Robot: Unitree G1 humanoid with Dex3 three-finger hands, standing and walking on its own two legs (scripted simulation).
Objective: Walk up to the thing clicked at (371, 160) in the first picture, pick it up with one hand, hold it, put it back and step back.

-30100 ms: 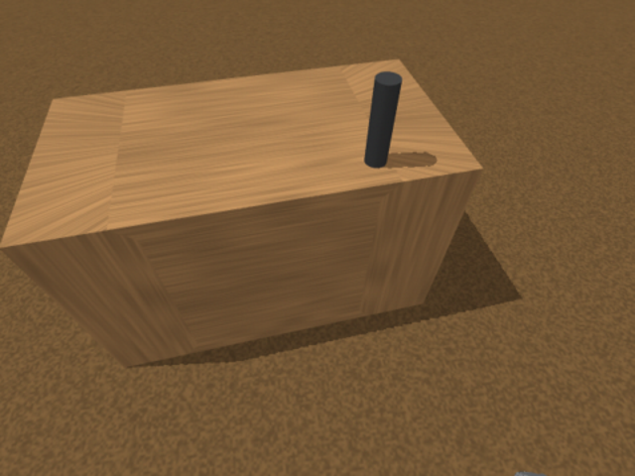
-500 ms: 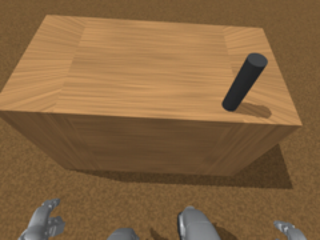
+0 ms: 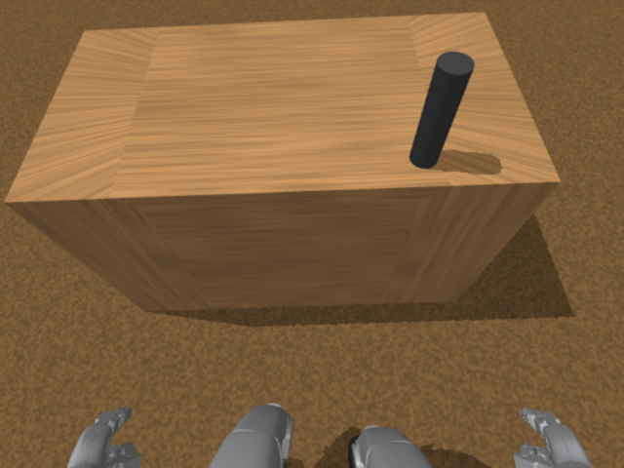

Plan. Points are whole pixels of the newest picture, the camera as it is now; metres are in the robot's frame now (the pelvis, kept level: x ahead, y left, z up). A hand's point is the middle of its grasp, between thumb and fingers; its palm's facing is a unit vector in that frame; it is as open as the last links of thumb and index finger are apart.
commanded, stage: step back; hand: right
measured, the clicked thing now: (437, 117) +0.63 -0.20 -0.01
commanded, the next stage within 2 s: none
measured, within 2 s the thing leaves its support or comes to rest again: neither
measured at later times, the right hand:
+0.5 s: hand out of the picture -0.02 -0.26 -0.12, palm faces -0.05 +0.88 -0.46, open 7.4 cm
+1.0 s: hand out of the picture -0.23 -0.32 -0.16, palm faces -0.10 +0.91 -0.40, open 7.4 cm
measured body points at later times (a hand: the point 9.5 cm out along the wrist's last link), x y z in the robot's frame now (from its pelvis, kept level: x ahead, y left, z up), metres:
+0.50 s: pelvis -0.13 +0.01 +0.00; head -0.07 +0.05 +0.44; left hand -0.07 +0.34 -0.14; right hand -0.01 -0.30 -0.09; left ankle -0.08 +0.12 -0.73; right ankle -0.19 -0.16 -0.63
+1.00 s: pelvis -0.30 -0.05 -0.01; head -0.24 -0.06 +0.44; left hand -0.18 +0.27 -0.10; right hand -0.23 -0.37 -0.14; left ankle -0.34 +0.08 -0.70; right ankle -0.24 -0.15 -0.73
